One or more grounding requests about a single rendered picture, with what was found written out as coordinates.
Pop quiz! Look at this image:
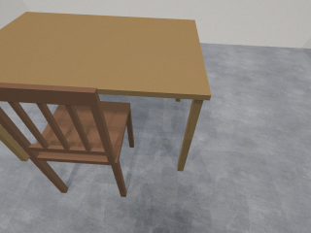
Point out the table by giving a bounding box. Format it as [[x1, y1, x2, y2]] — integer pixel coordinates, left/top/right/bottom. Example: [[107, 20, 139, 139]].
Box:
[[0, 12, 212, 172]]

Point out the chair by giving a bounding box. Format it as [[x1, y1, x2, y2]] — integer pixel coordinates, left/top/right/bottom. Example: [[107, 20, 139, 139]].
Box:
[[0, 83, 135, 197]]

